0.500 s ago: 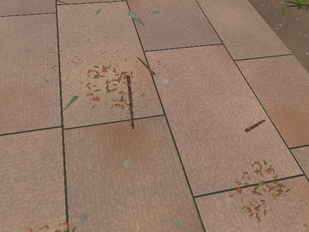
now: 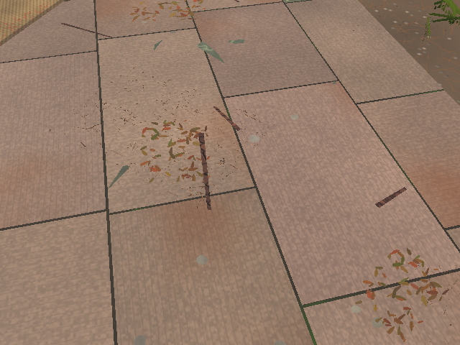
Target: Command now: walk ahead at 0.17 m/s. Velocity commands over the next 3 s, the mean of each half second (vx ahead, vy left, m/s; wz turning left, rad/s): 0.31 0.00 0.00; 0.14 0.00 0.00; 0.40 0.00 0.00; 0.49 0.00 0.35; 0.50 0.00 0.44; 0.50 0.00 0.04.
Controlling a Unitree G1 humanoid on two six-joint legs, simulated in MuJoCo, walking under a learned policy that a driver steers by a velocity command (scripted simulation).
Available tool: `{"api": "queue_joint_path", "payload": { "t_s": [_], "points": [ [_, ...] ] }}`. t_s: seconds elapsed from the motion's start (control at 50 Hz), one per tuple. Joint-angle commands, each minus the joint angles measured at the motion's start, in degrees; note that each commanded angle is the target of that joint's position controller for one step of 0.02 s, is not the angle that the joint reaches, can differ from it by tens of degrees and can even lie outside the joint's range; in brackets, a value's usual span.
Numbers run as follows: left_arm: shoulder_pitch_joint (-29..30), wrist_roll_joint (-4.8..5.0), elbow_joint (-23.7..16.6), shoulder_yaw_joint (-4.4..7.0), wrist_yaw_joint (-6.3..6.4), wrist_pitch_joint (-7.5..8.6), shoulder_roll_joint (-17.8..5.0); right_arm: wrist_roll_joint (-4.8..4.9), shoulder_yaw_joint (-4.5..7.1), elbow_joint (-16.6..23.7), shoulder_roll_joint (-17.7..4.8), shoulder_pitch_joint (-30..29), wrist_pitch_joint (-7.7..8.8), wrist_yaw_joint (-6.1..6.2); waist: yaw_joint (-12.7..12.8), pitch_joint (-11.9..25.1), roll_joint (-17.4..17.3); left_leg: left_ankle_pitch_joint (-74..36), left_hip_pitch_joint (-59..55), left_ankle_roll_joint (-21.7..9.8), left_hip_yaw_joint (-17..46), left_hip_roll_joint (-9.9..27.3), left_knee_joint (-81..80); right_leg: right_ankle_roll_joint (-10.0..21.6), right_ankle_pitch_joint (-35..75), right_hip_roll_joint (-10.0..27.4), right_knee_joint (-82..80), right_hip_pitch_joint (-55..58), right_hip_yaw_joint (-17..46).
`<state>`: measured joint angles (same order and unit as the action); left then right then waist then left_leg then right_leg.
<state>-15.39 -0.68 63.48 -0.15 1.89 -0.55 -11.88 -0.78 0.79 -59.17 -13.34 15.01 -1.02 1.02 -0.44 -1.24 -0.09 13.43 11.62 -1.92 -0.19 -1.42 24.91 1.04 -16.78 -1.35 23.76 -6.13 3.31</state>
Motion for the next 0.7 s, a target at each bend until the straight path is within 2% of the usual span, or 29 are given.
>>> {"api": "queue_joint_path", "payload": {
  "t_s": [0.02, 0.06, 0.08, 0.1, 0.14, 0.16, 0.18, 0.2, 0.22, 0.24, 0.26, 0.28, 0.3, 0.34, 0.36, 0.4, 0.44, 0.48, 0.52, 0.54, 0.58, 0.6, 0.62, 0.64, 0.66, 0.68, 0.7],
  "points": [
    [-4.3, -0.18, -1.1, 1.93, -0.03, -0.11, -8.5, -0.47, 1.13, 2.7, -5.3, -1.5, 0.14, -0.43, 1.8, -7.5, 3.9, 22.2, 7.9, -2.4, 3.4, 1.0, 0.6, 6.7, -28.5, 6.4, -9.8, -8.7, 10.8],
    [-7.4, -0.26, -0.2, 2.9, 0.05, 0.17, -10.0, -1.09, 0.49, 4.1, -2.2, -3.7, 1.02, -1.03, 3.1, -8.6, 9.9, 11.6, 13.8, -1.3, -2.1, -1.0, 11.4, 10.5, -30.5, 13.9, -16.1, -4.3, 20.7],
    [-7.1, -0.37, -0.4, 3.24, -0.01, 0.49, -10.0, -1.37, 0.65, 4.7, -2.8, -4.3, 1.64, -1.16, 3.2, -8.7, 9.9, 8.7, 15.0, -1.3, -1.9, 0.9, 15.6, 11.9, -27.5, 16.8, -17.7, -4.1, 23.1],
    [-6.5, -0.51, -0.7, 3.44, -0.16, 0.92, -9.8, -1.19, 1.07, 5.0, -4.1, -4.1, 2.25, -1.37, 2.5, -7.9, 8.6, 10.1, 15.8, -1.6, -1.1, 1.9, 17.4, 12.2, -24.2, 17.2, -17.9, -3.1, 22.9],
    [-4.1, -0.32, -1.4, 3.79, -0.43, 1.71, -9.7, -0.75, 1.33, 5.2, -4.1, -2.1, 3.32, -1.94, 0.5, -7.1, 8.1, 11.3, 12.5, -2.2, -1.3, 2.5, 13.8, 11.1, -19.9, 15.2, -16.0, -3.9, 18.2],
    [-1.9, 0.03, -2.0, 3.93, -0.52, 1.91, -9.6, -0.46, 1.29, 4.5, -3.1, 0.9, 3.72, -1.98, -1.7, -7.2, 8.2, 9.2, 5.3, -2.8, -2.6, 1.9, 8.1, 9.9, -18.9, 13.2, -14.0, -8.6, 14.7],
    [-0.2, 0.24, -2.5, 3.98, -0.66, 1.99, -9.0, -0.12, 1.43, 2.4, -2.3, 6.2, 4.03, -1.75, -4.2, -7.2, 6.9, 5.7, -4.7, -2.9, -4.4, -0.1, 2.2, 8.7, -18.1, 10.6, -10.4, -14.7, 11.5],
    [0.7, -0.15, -3.2, 3.81, -0.74, 2.23, -7.7, -0.2, 1.96, 0.1, -3.2, 11.9, 4.23, -1.27, -6.0, -6.9, 2.9, 6.1, -13.2, -2.6, -2.9, -0.7, -1.4, 7.6, -15.9, 7.5, -3.8, -20.3, 8.4],
    [1.5, -0.45, -4.5, 2.88, -1.1, 2.82, -4.0, -1.05, 2.8, -1.3, -6.6, 18.8, 4.84, -0.6, -8.2, -4.6, -9.0, 16.9, -20.0, -3.8, 13.9, 10.8, -10.9, 5.5, -11.7, 1.7, 13.8, -26.6, 0.6],
    [2.1, -0.39, -7.0, 2.53, -1.64, 3.33, -2.6, -0.38, 4.17, -3.1, -12.6, 24.7, 4.61, -0.82, -8.1, -3.3, -19.3, 30.8, -21.4, -8.7, 37.2, 22.2, -19.9, 4.7, -15.7, -3.3, 27.4, -36.1, -4.6],
    [3.0, -1.74, -7.4, 3.23, -2.13, 3.52, -6.2, -0.57, 3.46, -2.2, -9.7, 19.1, 4.3, -0.73, -4.2, -7.7, -10.2, 33.5, -14.9, -10.4, 38.2, 23.5, -20.3, 5.6, -12.2, 1.0, 36.3, -37.2, -1.1],
    [3.8, -1.52, -7.2, 3.18, -2.9, 3.82, -5.5, -0.55, 2.8, 0.2, -7.3, 13.0, 4.76, -1.08, -1.7, -9.8, -4.2, 29.2, -10.4, -9.9, 32.4, 21.2, -19.8, 5.8, -6.0, 3.5, 38.3, -36.7, -0.3],
    [2.8, -1.03, -6.5, 2.87, -3.44, 4.22, -4.2, -0.49, 2.56, 1.3, -6.4, 9.8, 5.31, -1.21, -0.2, -9.1, -2.7, 21.2, -9.1, -8.9, 26.2, 18.4, -20.2, 5.2, -1.5, 4.9, 37.9, -34.7, -0.5],
    [2.6, -1.51, -6.1, 3.04, -4.03, 4.18, -4.2, -0.27, 1.84, 1.1, -4.5, 9.7, 6.35, -0.88, 0.6, -6.6, -2.8, 5.8, -10.5, -7.8, 17.2, 14.5, -20.0, 3.7, 3.9, 5.8, 36.6, -32.7, -2.4],
    [2.8, -1.54, -6.2, 3.1, -4.14, 3.91, -4.2, -0.25, 1.58, 0.2, -3.8, 11.7, 6.66, -0.79, 0.5, -5.5, -3.4, -1.6, -12.1, -7.6, 14.2, 13.5, -19.1, 3.1, 5.1, 5.5, 36.5, -33.0, -3.6],
    [4.2, -1.37, -6.8, 3.0, -3.76, 3.36, -3.4, -0.13, 0.92, -1.4, -2.7, 15.0, 6.91, -0.5, 0.6, -5.0, -3.6, -27.3, -13.9, -7.5, 8.4, 12.7, -15.2, 1.8, 5.3, 4.4, 35.2, -33.8, -5.9],
    [8.0, -0.96, -8.4, 2.38, -3.26, 3.08, -1.9, -0.28, 0.34, -2.1, -2.2, 16.1, 6.68, -0.2, 0.1, -4.8, -4.3, -43.1, -12.8, -7.0, 3.8, 11.3, -12.3, 0.7, 6.1, 2.8, 30.0, -32.1, -8.1],
    [12.4, -0.45, -10.1, 1.51, -2.94, 3.01, -0.5, -0.36, -0.23, -2.3, -1.8, 15.4, 6.28, 0.22, -0.6, -5.2, -5.6, -47.7, -9.4, -6.0, 0.8, 9.3, -10.9, 0.5, 9.0, 1.1, 20.6, -26.9, -10.1],
    [13.0, 0.01, -10.2, 1.1, -2.47, 2.97, -0.6, -0.43, -0.37, -3.0, -2.3, 15.9, 5.99, 0.53, -1.1, -4.1, -7.6, -51.0, -8.6, -5.3, 0.1, 8.9, -8.6, 1.1, 12.0, -0.8, 14.0, -20.7, -11.3],
    [11.3, 0.09, -9.8, 1.17, -2.13, 3.02, -1.4, -0.38, -0.33, -3.1, -2.7, 15.6, 5.95, 0.62, -0.5, -3.0, -8.2, -52.9, -8.8, -5.2, 0.5, 9.5, -6.7, 1.9, 12.9, -1.4, 12.6, -17.7, -10.9],
    [4.0, -0.03, -7.2, 1.87, -1.37, 3.44, -3.5, -0.02, -0.22, -2.9, -3.2, 13.1, 6.04, 0.92, 2.6, -0.2, -8.0, -56.2, -10.1, -4.7, 2.0, 10.7, -0.3, 4.1, 13.3, -2.3, 9.7, -10.8, -9.1],
    [-1.1, -0.28, -5.5, 2.33, -1.04, 4.02, -4.2, 0.39, -0.05, -2.8, -3.7, 11.4, 5.93, 0.85, 5.3, 1.2, -6.4, -53.4, -10.3, -4.1, 1.7, 10.1, 6.0, 5.0, 17.1, -2.2, 4.3, -5.8, -8.6],
    [-5.8, -1.0, -4.0, 2.84, -0.73, 4.85, -5.7, 0.87, -0.01, -2.7, -3.7, 11.3, 6.01, 0.62, 7.1, 3.5, -4.1, -43.2, -6.9, -2.9, 1.1, 8.3, 13.9, 5.8, 27.5, 1.1, -0.3, 2.1, -6.0],
    [-11.5, -2.07, -3.0, 3.79, -0.64, 5.38, -10.4, 1.37, -0.51, -1.7, -1.4, 14.7, 5.98, 0.74, 6.4, 10.2, 4.0, -14.0, 1.9, -1.6, -1.2, 4.2, 28.6, 8.8, 56.8, 14.7, 5.6, 15.0, 5.8],
    [-10.4, -0.89, -3.5, 3.48, -1.07, 4.89, -9.8, 3.5, -0.91, -4.3, 3.2, 24.6, 4.47, 0.95, 2.2, 19.5, 10.3, 24.6, 7.5, -0.7, -0.1, -2.8, 43.9, 19.9, 71.6, 26.6, 5.4, 20.6, 20.0],
    [-5.5, 1.58, -5.1, 3.32, -1.49, 4.14, -7.9, 0.96, 0.04, -5.2, -0.6, 21.9, 3.08, 1.16, 1.8, 16.1, 3.2, 21.3, 7.3, -0.5, 3.5, -0.7, 45.5, 20.3, 51.5, 24.0, -0.1, 10.9, 19.4],
    [0.9, 1.62, -6.5, 2.51, -1.25, 3.72, -5.3, -0.81, 0.33, -3.6, -0.5, 15.4, 2.66, 0.8, 1.0, 6.6, 3.4, 18.6, 9.9, -0.3, 3.0, 0.3, 44.7, 18.7, 36.2, 21.1, -5.0, 1.8, 16.2]
  ]
}}
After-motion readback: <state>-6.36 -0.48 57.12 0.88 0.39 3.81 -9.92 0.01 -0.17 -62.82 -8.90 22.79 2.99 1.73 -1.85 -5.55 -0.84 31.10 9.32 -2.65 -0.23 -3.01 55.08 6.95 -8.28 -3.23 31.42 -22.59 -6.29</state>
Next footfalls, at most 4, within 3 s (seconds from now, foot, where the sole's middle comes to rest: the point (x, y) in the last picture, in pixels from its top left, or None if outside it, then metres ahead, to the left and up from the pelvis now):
0.62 right None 0.36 -0.04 -0.78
1.08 left None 0.29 0.12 -0.78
1.52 right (270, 322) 0.61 -0.09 -0.78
2.08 left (212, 246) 0.88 0.09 -0.78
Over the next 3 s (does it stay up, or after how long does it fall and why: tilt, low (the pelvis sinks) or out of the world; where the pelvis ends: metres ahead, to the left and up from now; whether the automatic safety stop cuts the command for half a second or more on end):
stays up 1.24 0.16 0.00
